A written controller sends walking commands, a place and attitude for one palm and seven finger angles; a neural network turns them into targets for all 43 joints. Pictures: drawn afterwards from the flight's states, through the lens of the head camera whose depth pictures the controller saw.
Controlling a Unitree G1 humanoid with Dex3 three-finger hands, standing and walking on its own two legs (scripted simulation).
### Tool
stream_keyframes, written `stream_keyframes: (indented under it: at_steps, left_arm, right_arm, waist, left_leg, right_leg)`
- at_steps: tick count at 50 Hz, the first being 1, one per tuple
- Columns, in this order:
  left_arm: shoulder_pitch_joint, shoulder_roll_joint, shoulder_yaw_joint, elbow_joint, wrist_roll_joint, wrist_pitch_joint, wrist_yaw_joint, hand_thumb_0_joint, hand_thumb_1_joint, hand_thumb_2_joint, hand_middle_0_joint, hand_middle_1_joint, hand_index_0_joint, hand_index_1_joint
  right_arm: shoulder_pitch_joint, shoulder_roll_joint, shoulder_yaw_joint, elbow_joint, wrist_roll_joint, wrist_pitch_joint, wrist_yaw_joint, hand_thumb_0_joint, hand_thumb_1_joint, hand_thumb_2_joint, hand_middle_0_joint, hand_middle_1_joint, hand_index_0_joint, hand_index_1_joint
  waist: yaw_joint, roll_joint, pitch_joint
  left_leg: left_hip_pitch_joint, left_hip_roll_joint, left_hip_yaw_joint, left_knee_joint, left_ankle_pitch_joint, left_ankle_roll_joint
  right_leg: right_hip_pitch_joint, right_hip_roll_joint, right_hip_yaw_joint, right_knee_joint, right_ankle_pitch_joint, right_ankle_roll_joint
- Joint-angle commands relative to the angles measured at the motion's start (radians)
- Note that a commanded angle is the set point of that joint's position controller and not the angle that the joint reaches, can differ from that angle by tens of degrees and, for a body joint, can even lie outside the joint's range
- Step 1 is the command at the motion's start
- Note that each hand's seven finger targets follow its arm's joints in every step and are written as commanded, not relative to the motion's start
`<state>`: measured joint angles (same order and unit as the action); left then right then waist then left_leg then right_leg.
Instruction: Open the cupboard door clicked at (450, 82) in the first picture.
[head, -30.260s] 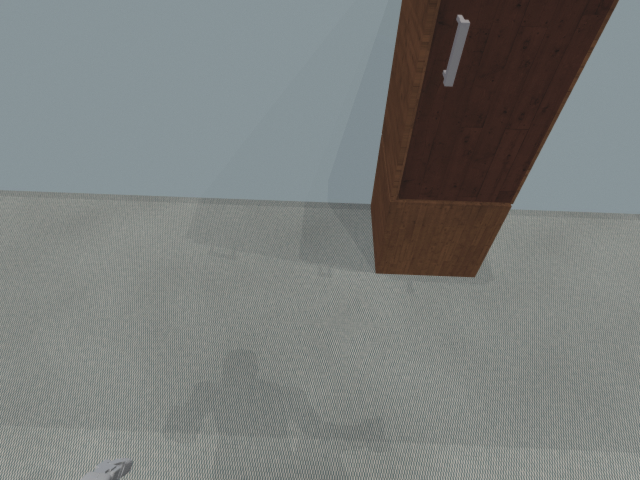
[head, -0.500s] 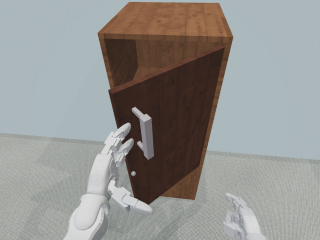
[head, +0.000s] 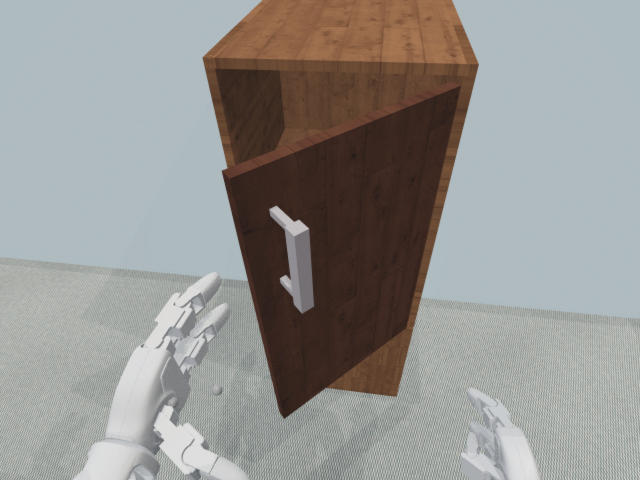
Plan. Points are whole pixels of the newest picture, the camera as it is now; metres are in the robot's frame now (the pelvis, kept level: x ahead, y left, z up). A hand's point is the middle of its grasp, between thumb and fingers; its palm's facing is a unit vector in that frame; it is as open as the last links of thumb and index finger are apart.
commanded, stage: draw the hand back to the body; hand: left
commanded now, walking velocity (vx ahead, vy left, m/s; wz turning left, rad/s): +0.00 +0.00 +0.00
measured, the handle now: (291, 261) +0.34 +0.07 +0.14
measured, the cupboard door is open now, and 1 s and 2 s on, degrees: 45 45 45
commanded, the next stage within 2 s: step back with the hand held close in 1.64 s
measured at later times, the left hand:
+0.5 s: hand (169, 380) +0.17 +0.16 +0.14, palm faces -0.04 -1.00 -0.07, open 16.3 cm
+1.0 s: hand (97, 340) +0.20 +0.24 +0.16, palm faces +0.32 -0.88 -0.36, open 12.3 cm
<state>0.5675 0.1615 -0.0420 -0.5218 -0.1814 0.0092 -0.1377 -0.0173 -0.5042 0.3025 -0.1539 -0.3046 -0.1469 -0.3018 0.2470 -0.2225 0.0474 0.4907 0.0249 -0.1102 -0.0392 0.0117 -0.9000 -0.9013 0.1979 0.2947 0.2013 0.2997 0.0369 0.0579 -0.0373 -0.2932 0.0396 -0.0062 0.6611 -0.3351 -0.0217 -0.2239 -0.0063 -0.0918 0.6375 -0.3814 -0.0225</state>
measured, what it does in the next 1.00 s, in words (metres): stands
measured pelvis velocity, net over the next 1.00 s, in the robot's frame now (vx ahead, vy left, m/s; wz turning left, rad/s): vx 0.01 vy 0.02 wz -0.03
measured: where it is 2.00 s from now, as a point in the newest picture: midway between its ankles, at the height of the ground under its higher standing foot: outside the picture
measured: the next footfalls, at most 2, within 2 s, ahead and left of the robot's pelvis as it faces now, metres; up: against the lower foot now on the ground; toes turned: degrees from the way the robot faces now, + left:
none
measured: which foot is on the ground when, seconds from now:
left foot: down 0.00-1.00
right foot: down 0.00-1.00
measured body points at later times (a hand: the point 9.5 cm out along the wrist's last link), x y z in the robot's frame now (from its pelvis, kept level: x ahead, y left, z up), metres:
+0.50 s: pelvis -0.01 +0.01 +0.00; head -0.04 +0.00 +0.45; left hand +0.17 +0.21 +0.15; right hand +0.19 -0.20 -0.05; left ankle +0.01 +0.13 -0.72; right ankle -0.02 -0.10 -0.72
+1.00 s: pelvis +0.01 +0.02 +0.02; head +0.00 +0.01 +0.47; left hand +0.18 +0.28 +0.18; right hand +0.19 -0.19 -0.07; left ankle +0.01 +0.14 -0.72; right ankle -0.02 -0.10 -0.72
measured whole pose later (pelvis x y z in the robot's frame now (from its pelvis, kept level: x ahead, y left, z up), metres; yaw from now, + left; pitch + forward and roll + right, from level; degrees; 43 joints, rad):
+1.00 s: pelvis +0.01 +0.02 +0.02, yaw -2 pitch -4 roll +0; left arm 0.52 0.30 0.20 -0.47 -0.04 -0.07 0.11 -0.01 0.14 0.58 -0.18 -0.31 -0.18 -0.30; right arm 0.20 -0.20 0.05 0.63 -0.01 -0.13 -0.08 0.01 -0.90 -0.90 0.20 0.30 0.20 0.30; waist 0.07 0.05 0.03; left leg -0.13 0.02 0.03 0.46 -0.26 0.01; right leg -0.07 -0.02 -0.05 0.42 -0.28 0.01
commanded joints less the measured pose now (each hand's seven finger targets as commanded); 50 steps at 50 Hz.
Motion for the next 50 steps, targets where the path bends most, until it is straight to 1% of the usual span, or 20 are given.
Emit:
stream_keyframes:
  at_steps: [1, 3, 7, 9, 13, 17, 18, 22, 23, 26, 27, 28, 29, 30, 31, 33, 37, 38, 41, 50]
  left_arm:
    - [-0.139, 0.033, 0.009, -0.228, -0.011, -0.085, 0.002, 0.0, -0.5, 0.3, -0.15, -0.3, -0.15, -0.3]
    - [-0.173, 0.025, -0.01, -0.227, -0.003, -0.083, 0.015, 0.0, -0.5, 0.3, -0.15, -0.3, -0.15, -0.3]
    - [-0.145, 0.11, 0.089, -0.199, 0.011, -0.069, 0.043, 0.0, -0.5, 0.3, -0.15, -0.3, -0.15, -0.3]
    - [-0.166, 0.095, 0.089, -0.218, 0.006, -0.058, 0.044, 0.0, -0.5, 0.3, -0.15, -0.3, -0.15, -0.3]
    - [-0.194, 0.096, 0.106, -0.218, -0.026, -0.029, 0.025, 0.0, -0.5, 0.3, -0.15, -0.3, -0.15, -0.3]
    - [-0.179, 0.129, 0.15, -0.213, -0.05, -0.009, -0.006, 0.0, -0.5, 0.3, -0.15, -0.3, -0.15, -0.3]
    - [-0.181, 0.113, 0.136, -0.225, -0.056, -0.005, -0.017, 0.0, -0.5, 0.3, -0.15, -0.3, -0.15, -0.3]
    - [-0.166, 0.163, 0.202, -0.219, -0.069, 0.011, -0.038, 0.0, -0.5, 0.3, -0.15, -0.3, -0.15, -0.3]
    - [-0.179, 0.153, 0.195, -0.232, -0.071, 0.012, -0.044, 0.0, -0.5, 0.3, -0.15, -0.3, -0.15, -0.3]
    - [-0.192, 0.178, 0.243, -0.221, -0.088, 0.022, -0.053, 0.0, -0.395, 0.345, -0.154, -0.3, -0.154, -0.3]
    - [-0.183, 0.202, 0.275, -0.199, -0.092, 0.024, -0.053, 0.0, -0.36, 0.36, -0.155, -0.3, -0.155, -0.3]
    - [-0.199, 0.188, 0.262, -0.209, -0.097, 0.026, -0.062, 0.0, -0.325, 0.375, -0.156, -0.3, -0.156, -0.3]
    - [-0.256, 0.289, 0.263, -0.295, 0.049, -0.052, 0.078, 0.0, -0.29, 0.39, -0.158, -0.3, -0.158, -0.3]
    - [-0.174, 0.21, 0.232, -0.228, 0.065, -0.069, 0.134, 0.0, -0.255, 0.405, -0.159, -0.3, -0.159, -0.3]
    - [-0.123, 0.177, 0.209, -0.198, 0.073, -0.071, 0.156, 0.0, -0.22, 0.42, -0.16, -0.3, -0.16, -0.3]
    - [-0.146, 0.183, 0.196, -0.224, 0.103, -0.093, 0.189, 0.0, -0.15, 0.45, -0.162, -0.3, -0.162, -0.3]
    - [-0.146, 0.252, 0.261, -0.206, 0.134, -0.127, 0.242, 0.0, -0.01, 0.51, -0.168, -0.3, -0.168, -0.3]
    - [-0.146, 0.235, 0.252, -0.21, 0.134, -0.134, 0.246, 0.0, 0.025, 0.525, -0.169, -0.3, -0.169, -0.3]
    - [-0.137, 0.253, 0.285, -0.21, 0.14, -0.148, 0.26, 0.0, 0.13, 0.57, -0.173, -0.3, -0.173, -0.3]
    - [-0.119, 0.289, 0.37, -0.145, 0.135, -0.153, 0.27, 0.0, 0.445, 0.705, -0.184, -0.3, -0.184, -0.3]
  right_arm:
    - [-0.135, -0.083, -0.033, -0.179, 0.004, -0.105, -0.014, 0.0, -0.9, -0.9, 0.2, 0.3, 0.2, 0.3]
    - [-0.138, -0.083, -0.031, -0.176, 0.002, -0.118, -0.016, 0.0, -0.9, -0.9, 0.2, 0.3, 0.2, 0.3]
    - [-0.139, -0.083, -0.031, -0.161, -0.002, -0.128, -0.021, 0.0, -0.9, -0.9, 0.2, 0.3, 0.2, 0.3]
    - [-0.149, -0.077, -0.025, -0.167, 0.001, -0.127, -0.021, 0.0, -0.9, -0.9, 0.2, 0.3, 0.2, 0.3]
    - [-0.161, -0.08, -0.017, -0.159, 0.009, -0.131, -0.025, 0.0, -0.9, -0.9, 0.2, 0.3, 0.2, 0.3]
    - [-0.16, -0.093, -0.021, -0.146, 0.011, -0.148, -0.032, 0.0, -0.9, -0.9, 0.2, 0.3, 0.2, 0.3]
    - [-0.162, -0.092, -0.018, -0.148, 0.012, -0.152, -0.032, 0.0, -0.9, -0.9, 0.2, 0.3, 0.2, 0.3]
    - [-0.161, -0.1, -0.021, -0.135, 0.013, -0.157, -0.033, 0.0, -0.9, -0.9, 0.2, 0.3, 0.2, 0.3]
    - [-0.16, -0.1, -0.019, -0.136, 0.015, -0.157, -0.034, 0.0, -0.9, -0.9, 0.2, 0.3, 0.2, 0.3]
    - [-0.158, -0.101, -0.019, -0.129, 0.016, -0.156, -0.039, 0.0, -0.9, -0.9, 0.2, 0.3, 0.2, 0.3]
    - [-0.162, -0.103, -0.021, -0.121, 0.016, -0.156, -0.042, 0.0, -0.9, -0.9, 0.2, 0.3, 0.2, 0.3]
    - [-0.165, -0.103, -0.018, -0.124, 0.017, -0.156, -0.044, 0.0, -0.9, -0.9, 0.2, 0.3, 0.2, 0.3]
    - [-0.188, -0.079, -0.013, -0.127, -0.003, -0.149, -0.062, 0.0, -0.9, -0.9, 0.2, 0.3, 0.2, 0.3]
    - [-0.171, -0.071, -0.01, -0.112, -0.017, -0.148, -0.068, 0.0, -0.9, -0.9, 0.2, 0.3, 0.2, 0.3]
    - [-0.16, -0.071, -0.011, -0.109, -0.018, -0.143, -0.065, 0.0, -0.9, -0.9, 0.2, 0.3, 0.2, 0.3]
    - [-0.169, -0.079, -0.013, -0.097, -0.024, -0.132, -0.059, 0.0, -0.9, -0.9, 0.2, 0.3, 0.2, 0.3]
    - [-0.167, -0.087, -0.025, -0.071, -0.035, -0.121, -0.06, 0.0, -0.9, -0.9, 0.2, 0.3, 0.2, 0.3]
    - [-0.169, -0.083, -0.024, -0.073, -0.038, -0.116, -0.061, 0.0, -0.9, -0.9, 0.2, 0.3, 0.2, 0.3]
    - [-0.174, -0.085, -0.03, -0.062, -0.039, -0.105, -0.059, 0.0, -0.9, -0.9, 0.2, 0.3, 0.2, 0.3]
    - [-0.191, -0.092, -0.044, -0.038, -0.035, -0.065, -0.054, 0.0, -0.9, -0.9, 0.2, 0.3, 0.2, 0.3]
  waist:
    - [-0.017, -0.072, -0.021]
    - [-0.018, -0.073, -0.027]
    - [0.014, -0.081, -0.051]
    - [0.014, -0.069, -0.058]
    - [0.01, -0.032, -0.022]
    - [0.013, -0.072, -0.035]
    - [0.011, -0.054, -0.033]
    - [0.022, -0.055, -0.034]
    - [0.015, -0.051, -0.033]
    - [0.02, -0.037, -0.029]
    - [0.026, -0.062, -0.033]
    - [0.02, -0.029, -0.029]
    - [0.036, -0.043, 0.037]
    - [0.02, -0.027, 0.073]
    - [0.018, -0.063, 0.082]
    - [0.016, -0.009, 0.058]
    - [0.025, 0.008, 0.012]
    - [0.022, 0.009, -0.003]
    - [0.026, -0.009, -0.034]
    - [0.034, -0.033, -0.012]
  left_leg:
    - [0.048, -0.047, -0.004, -0.064, 0.14, 0.052]
    - [0.049, -0.046, -0.011, -0.07, 0.115, 0.054]
    - [0.038, -0.044, -0.011, -0.086, 0.102, 0.051]
    - [0.046, -0.044, -0.008, -0.098, 0.11, 0.05]
    - [0.048, -0.041, -0.004, -0.111, 0.098, 0.047]
    - [0.065, -0.04, -0.01, -0.111, 0.119, 0.049]
    - [0.069, -0.041, -0.008, -0.117, 0.123, 0.05]
    - [0.07, -0.041, -0.012, -0.124, 0.142, 0.048]
    - [0.076, -0.042, -0.011, -0.128, 0.141, 0.048]
    - [0.079, -0.044, -0.015, -0.136, 0.149, 0.046]
    - [0.078, -0.042, -0.018, -0.134, 0.15, 0.046]
    - [0.084, -0.045, -0.015, -0.136, 0.153, 0.047]
    - [0.075, -0.041, -0.007, -0.168, 0.121, 0.043]
    - [0.09, -0.042, -0.001, -0.171, 0.102, 0.039]
    - [0.089, -0.038, -0.007, -0.178, 0.092, 0.038]
    - [0.126, -0.032, -0.005, -0.197, 0.112, 0.041]
    - [0.168, -0.025, 0.002, -0.23, 0.146, 0.039]
    - [0.176, -0.027, 0.001, -0.242, 0.158, 0.04]
    - [0.205, -0.024, 0.004, -0.251, 0.228, 0.041]
    - [0.225, -0.015, 0.01, -0.278, 0.325, 0.038]
  right_leg:
    - [-0.108, 0.005, 0.048, -0.144, 0.175, 0.019]
    - [-0.116, 0.003, 0.048, -0.146, 0.132, 0.02]
    - [-0.086, 0.001, 0.052, -0.149, 0.091, 0.012]
    - [-0.077, 0.002, 0.044, -0.143, 0.112, 0.013]
    - [-0.082, 0.005, 0.038, -0.165, 0.104, 0.014]
    - [-0.066, 0.011, 0.037, -0.175, 0.128, 0.015]
    - [-0.067, 0.009, 0.034, -0.173, 0.141, 0.017]
    - [-0.05, 0.015, 0.026, -0.169, 0.167, 0.014]
    - [-0.056, 0.014, 0.022, -0.169, 0.169, 0.016]
    - [-0.049, 0.018, 0.018, -0.172, 0.177, 0.014]
    - [-0.041, 0.02, 0.019, -0.177, 0.175, 0.013]
    - [-0.045, 0.017, 0.022, -0.18, 0.181, 0.013]
    - [-0.05, 0.009, 0.06, -0.248, 0.143, 0.007]
    - [-0.069, 0.002, 0.061, -0.271, 0.111, 0.005]
    - [-0.074, 0.002, 0.051, -0.269, 0.095, 0.006]
    - [-0.041, 0.0, 0.053, -0.272, 0.114, 0.004]
    - [0.022, 0.0, 0.053, -0.286, 0.144, 0.001]
    - [0.041, -0.003, 0.052, -0.284, 0.159, 0.002]
    - [0.082, -0.001, 0.049, -0.28, 0.231, 0.001]
    - [0.126, 0.004, 0.048, -0.289, 0.323, 0.004]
